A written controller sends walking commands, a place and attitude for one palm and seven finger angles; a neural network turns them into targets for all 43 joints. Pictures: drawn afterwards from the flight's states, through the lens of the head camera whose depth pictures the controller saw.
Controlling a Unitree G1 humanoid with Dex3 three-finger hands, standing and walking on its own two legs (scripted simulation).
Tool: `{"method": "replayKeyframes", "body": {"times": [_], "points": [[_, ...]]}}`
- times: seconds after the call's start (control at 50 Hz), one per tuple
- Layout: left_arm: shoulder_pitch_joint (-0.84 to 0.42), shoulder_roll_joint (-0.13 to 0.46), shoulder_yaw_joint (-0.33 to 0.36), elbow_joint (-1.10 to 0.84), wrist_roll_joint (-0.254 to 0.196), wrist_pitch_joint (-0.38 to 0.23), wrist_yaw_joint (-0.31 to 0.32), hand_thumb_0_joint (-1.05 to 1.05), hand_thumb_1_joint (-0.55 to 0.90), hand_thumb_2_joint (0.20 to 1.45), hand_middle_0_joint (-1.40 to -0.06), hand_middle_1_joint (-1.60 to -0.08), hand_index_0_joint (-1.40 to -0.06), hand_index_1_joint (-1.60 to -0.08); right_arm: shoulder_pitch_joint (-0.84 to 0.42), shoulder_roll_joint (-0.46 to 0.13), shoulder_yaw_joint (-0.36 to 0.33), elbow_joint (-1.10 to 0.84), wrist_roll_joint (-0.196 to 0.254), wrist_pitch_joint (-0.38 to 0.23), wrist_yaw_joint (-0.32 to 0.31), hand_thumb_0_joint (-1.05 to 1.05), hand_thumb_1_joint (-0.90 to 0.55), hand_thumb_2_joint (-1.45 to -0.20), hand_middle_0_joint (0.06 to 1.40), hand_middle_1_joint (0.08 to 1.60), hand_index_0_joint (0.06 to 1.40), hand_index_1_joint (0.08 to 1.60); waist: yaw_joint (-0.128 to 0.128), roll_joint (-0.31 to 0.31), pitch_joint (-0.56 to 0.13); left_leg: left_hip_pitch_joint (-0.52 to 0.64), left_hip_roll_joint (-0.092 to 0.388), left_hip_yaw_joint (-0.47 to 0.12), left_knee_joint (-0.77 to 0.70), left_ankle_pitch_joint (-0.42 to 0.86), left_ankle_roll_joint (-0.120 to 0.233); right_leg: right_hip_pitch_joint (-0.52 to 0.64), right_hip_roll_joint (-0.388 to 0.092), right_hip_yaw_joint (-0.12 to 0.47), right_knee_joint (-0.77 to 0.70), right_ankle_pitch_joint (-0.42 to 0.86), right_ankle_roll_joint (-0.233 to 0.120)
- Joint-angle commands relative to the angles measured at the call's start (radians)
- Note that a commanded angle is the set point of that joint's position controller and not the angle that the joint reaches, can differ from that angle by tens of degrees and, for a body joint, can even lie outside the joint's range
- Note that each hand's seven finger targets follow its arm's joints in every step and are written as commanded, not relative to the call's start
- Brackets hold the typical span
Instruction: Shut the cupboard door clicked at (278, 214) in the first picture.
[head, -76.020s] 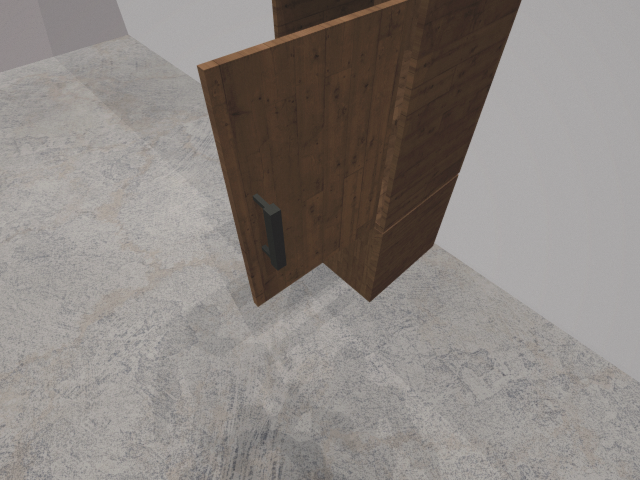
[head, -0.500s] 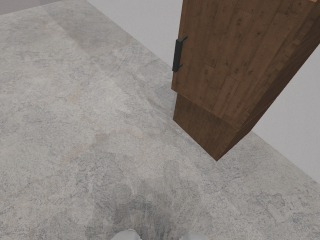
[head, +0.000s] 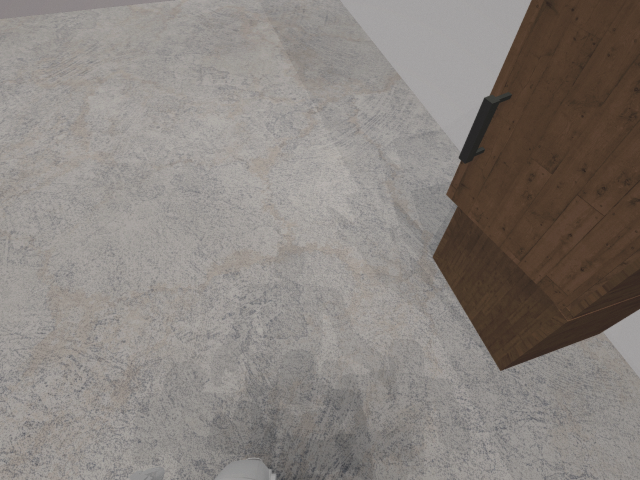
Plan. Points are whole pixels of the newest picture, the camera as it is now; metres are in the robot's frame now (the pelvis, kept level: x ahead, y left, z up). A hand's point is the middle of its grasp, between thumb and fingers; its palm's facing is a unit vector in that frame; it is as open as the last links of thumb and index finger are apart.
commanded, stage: walk to a spot facing it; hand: left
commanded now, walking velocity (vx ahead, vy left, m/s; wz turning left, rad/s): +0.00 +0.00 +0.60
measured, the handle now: (484, 128) +0.80 -0.34 -0.07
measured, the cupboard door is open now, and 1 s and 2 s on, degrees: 11 11 11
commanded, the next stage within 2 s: turn to face it in 1.52 s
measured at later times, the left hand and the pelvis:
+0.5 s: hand out of the picture +0.02 +0.20 -0.15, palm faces +0.31 -0.90 -0.30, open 7.4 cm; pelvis -0.01 -0.03 +0.00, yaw +18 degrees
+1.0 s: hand out of the picture +0.03 +0.25 -0.15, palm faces +0.56 -0.80 -0.23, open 7.4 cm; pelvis +0.07 +0.02 +0.01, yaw +35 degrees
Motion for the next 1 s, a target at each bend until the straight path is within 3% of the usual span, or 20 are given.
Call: {"method": "replayKeyframes", "body": {"times": [0.0,0.02,0.04,0.12,0.22,0.3,0.32,0.34,0.36,0.4,0.46,0.56,0.64,0.66,0.68,0.7,0.72,0.74,0.82,0.98], "points": [[0.08,0.193,0.061,-0.059,-0.013,-0.007,0.011,0.0,0.9,0.9,-0.2,-0.3,-0.2,-0.3,0.074,-0.125,-0.013,-0.068,-0.003,-0.05,0.001,0.0,-0.9,-0.9,0.2,0.3,0.2,0.3,-0.007,0.03,-0.213,0.291,0.076,-0.091,-0.359,0.417,0.049,-0.038,-0.124,0.008,0.163,0.445,-0.031],[0.079,0.118,0.041,-0.099,-0.019,-0.003,0.004,0.0,0.9,0.9,-0.2,-0.3,-0.2,-0.3,0.129,-0.243,-0.041,-0.061,-0.011,-0.055,-0.009,0.0,-0.9,-0.9,0.2,0.3,0.2,0.3,-0.032,0.356,-0.241,0.446,0.351,-0.437,-0.366,0.853,0.189,-0.31,0.019,-0.027,0.374,-0.192,0.044],[0.003,0.114,0.029,-0.137,-0.006,0.002,0.01,0.0,0.9,0.9,-0.2,-0.3,-0.2,-0.3,0.199,-0.265,-0.047,-0.035,-0.013,-0.046,-0.016,0.0,-0.9,-0.9,0.2,0.3,0.2,0.3,-0.076,0.288,-0.243,0.398,0.414,-0.462,-0.38,0.82,0.273,-0.334,0.034,0.077,0.491,-0.324,0.021],[-0.058,0.116,0.038,-0.107,-0.013,0.008,0.005,0.0,0.9,0.9,-0.2,-0.3,-0.2,-0.3,0.077,-0.178,-0.015,-0.055,-0.018,-0.058,-0.049,0.0,-0.9,-0.9,0.2,0.3,0.2,0.3,-0.021,0.238,-0.162,0.274,0.252,-0.356,-0.383,0.71,0.213,-0.355,0.045,0.154,0.527,-0.118,0.029],[-0.021,0.097,0.036,-0.096,-0.016,0.012,-0.002,0.0,0.9,0.9,-0.2,-0.3,-0.2,-0.3,0.025,-0.183,-0.02,-0.071,-0.019,-0.049,-0.047,0.0,-0.9,-0.9,0.2,0.3,0.2,0.3,0.0,0.206,-0.166,0.199,0.206,-0.356,-0.404,0.53,0.199,-0.216,0.098,0.125,0.291,-0.092,0.023],[0.096,0.102,0.044,-0.072,-0.016,-0.001,0.001,0.0,0.9,0.9,-0.2,-0.3,-0.2,-0.3,-0.041,-0.169,-0.025,-0.093,-0.012,-0.035,-0.039,0.0,-0.9,-0.9,0.2,0.3,0.2,0.3,0.057,0.198,-0.151,0.005,0.139,-0.364,-0.354,0.36,0.153,0.045,0.143,0.089,-0.01,0.066,0.01],[0.138,0.143,0.054,-0.066,-0.011,-0.01,0.007,0.0,0.9,0.9,-0.2,-0.3,-0.2,-0.3,-0.052,-0.135,-0.022,-0.105,-0.003,-0.034,-0.034,0.0,-0.9,-0.9,0.2,0.3,0.2,0.3,0.084,0.088,-0.146,-0.112,0.078,-0.333,-0.266,0.207,0.111,0.162,0.078,0.155,-0.157,0.091,-0.005],[0.15,0.228,0.073,-0.075,0.007,-0.023,0.015,0.0,0.9,0.9,-0.2,-0.3,-0.2,-0.3,-0.026,-0.07,-0.018,-0.121,0.005,-0.034,-0.027,0.0,-0.9,-0.9,0.2,0.3,0.2,0.3,0.09,-0.193,-0.143,-0.26,-0.075,-0.185,-0.013,-0.047,0.03,0.207,-0.186,0.48,-0.335,-0.001,-0.1],[0.108,0.269,0.068,-0.092,0.003,-0.017,0.017,0.0,0.9,0.9,-0.2,-0.3,-0.2,-0.3,-0.029,-0.087,-0.025,-0.129,-0.004,-0.029,-0.019,0.0,-0.9,-0.9,0.2,0.3,0.2,0.3,0.08,-0.22,-0.116,-0.212,-0.085,-0.134,0.259,-0.185,0.012,0.046,-0.348,0.558,-0.385,-0.01,-0.195],[0.0,0.189,0.057,-0.115,-0.001,-0.017,0.023,0.0,0.9,0.9,-0.2,-0.3,-0.2,-0.3,-0.018,-0.082,-0.03,-0.101,-0.009,-0.014,-0.012,0.0,-0.9,-0.9,0.2,0.3,0.2,0.3,0.025,-0.178,-0.067,-0.206,-0.014,-0.151,0.488,-0.086,0.018,-0.075,-0.262,0.447,-0.351,-0.036,-0.208],[-0.059,0.149,0.046,-0.123,0.003,-0.021,0.021,0.0,0.9,0.9,-0.2,-0.3,-0.2,-0.3,0.006,-0.048,-0.018,-0.078,-0.002,-0.011,0.007,0.0,-0.9,-0.9,0.2,0.3,0.2,0.3,-0.008,-0.167,-0.072,-0.131,0.013,-0.074,0.377,-0.02,-0.006,-0.064,-0.174,0.177,-0.278,0.204,-0.164],[0.092,0.198,0.069,-0.051,0.004,-0.033,0.008,0.0,0.9,0.9,-0.2,-0.3,-0.2,-0.3,-0.077,-0.019,0.003,-0.096,-0.003,-0.032,0.017,0.0,-0.9,-0.9,0.2,0.3,0.2,0.3,0.079,-0.156,-0.11,-0.091,0.016,0.022,0.049,-0.077,0.002,0.126,-0.224,0.15,-0.282,0.134,-0.159],[0.096,0.211,0.078,-0.027,-0.006,-0.035,-0.009,0.0,0.9,0.9,-0.2,-0.3,-0.2,-0.3,0.023,-0.035,0.007,-0.07,-0.004,-0.065,0.01,0.0,-0.9,-0.9,0.2,0.3,0.2,0.3,0.035,-0.081,-0.15,0.163,-0.009,0.067,-0.299,0.025,0.032,0.044,-0.21,0.068,-0.14,0.02,-0.104],[0.086,0.181,0.074,-0.036,-0.014,-0.031,-0.016,0.0,0.9,0.9,-0.2,-0.3,-0.2,-0.3,0.092,-0.085,-0.007,-0.051,-0.005,-0.071,0.007,0.0,-0.9,-0.9,0.2,0.3,0.2,0.3,-0.004,0.063,-0.164,0.345,0.042,-0.047,-0.418,0.049,0.066,-0.123,-0.155,-0.002,0.016,-0.07,-0.045],[0.055,0.106,0.058,-0.081,-0.019,-0.028,-0.03,0.0,0.9,0.9,-0.2,-0.3,-0.2,-0.3,0.189,-0.205,-0.036,-0.031,-0.022,-0.074,-0.004,0.0,-0.9,-0.9,0.2,0.3,0.2,0.3,-0.061,0.396,-0.166,0.515,0.308,-0.442,-0.479,0.064,0.183,-0.422,-0.007,-0.1,0.299,-0.223,0.03],[-0.11,0.093,0.034,-0.152,-0.005,-0.031,-0.032,0.0,0.9,0.9,-0.2,-0.3,-0.2,-0.3,0.307,-0.239,-0.044,0.007,-0.024,-0.073,-0.019,0.0,-0.9,-0.9,0.2,0.3,0.2,0.3,-0.133,0.323,-0.112,0.508,0.415,-0.575,-0.527,0.149,0.283,-0.578,0.024,0.0,0.451,-0.285,0.019],[-0.161,0.096,0.041,-0.159,0.002,-0.034,-0.029,0.0,0.9,0.9,-0.2,-0.3,-0.2,-0.3,0.324,-0.226,-0.031,0.021,-0.024,-0.082,-0.022,0.0,-0.9,-0.9,0.2,0.3,0.2,0.3,-0.123,0.244,-0.101,0.428,0.383,-0.547,-0.532,0.072,0.274,-0.557,0.011,0.084,0.501,-0.228,0.003],[-0.166,0.093,0.047,-0.145,-0.002,-0.036,-0.03,0.0,0.9,0.9,-0.2,-0.3,-0.2,-0.3,0.271,-0.194,-0.021,0.007,-0.023,-0.09,-0.032,0.0,-0.9,-0.9,0.2,0.3,0.2,0.3,-0.096,0.287,-0.05,0.357,0.336,-0.502,-0.54,0.064,0.255,-0.559,0.002,0.111,0.521,-0.151,0.004],[-0.094,0.096,0.042,-0.087,-0.011,-0.038,-0.048,0.0,0.9,0.9,-0.2,-0.3,-0.2,-0.3,0.179,-0.146,0.004,-0.003,-0.014,-0.118,-0.046,0.0,-0.9,-0.9,0.2,0.3,0.2,0.3,-0.022,0.195,-0.059,0.368,0.24,-0.325,-0.518,0.376,0.227,-0.495,0.018,0.12,0.448,0.019,0.025],[-0.025,0.093,0.043,-0.067,-0.013,-0.045,-0.058,0.0,0.9,0.9,-0.2,-0.3,-0.2,-0.3,0.11,-0.157,-0.004,0.023,-0.014,-0.113,-0.034,0.0,-0.9,-0.9,0.2,0.3,0.2,0.3,0.045,0.181,-0.04,0.104,0.187,-0.273,-0.491,0.145,0.197,-0.07,0.107,0.046,0.054,0.153,0.021]]}}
